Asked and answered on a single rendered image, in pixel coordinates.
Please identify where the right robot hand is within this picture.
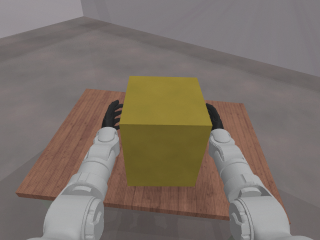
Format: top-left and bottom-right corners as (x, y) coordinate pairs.
(206, 103), (224, 131)

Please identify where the carton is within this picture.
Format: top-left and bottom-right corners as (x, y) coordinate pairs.
(119, 76), (213, 187)

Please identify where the left robot hand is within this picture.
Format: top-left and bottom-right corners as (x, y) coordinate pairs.
(101, 100), (124, 130)

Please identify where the right robot forearm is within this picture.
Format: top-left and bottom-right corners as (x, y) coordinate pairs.
(208, 128), (290, 232)

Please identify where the table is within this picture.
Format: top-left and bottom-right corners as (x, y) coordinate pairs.
(15, 88), (291, 240)

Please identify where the left robot upper arm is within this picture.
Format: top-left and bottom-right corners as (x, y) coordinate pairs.
(27, 194), (104, 240)

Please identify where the left robot forearm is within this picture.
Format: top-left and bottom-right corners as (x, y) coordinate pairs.
(43, 127), (120, 234)

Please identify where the right robot upper arm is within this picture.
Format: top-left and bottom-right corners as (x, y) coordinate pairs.
(229, 196), (313, 240)

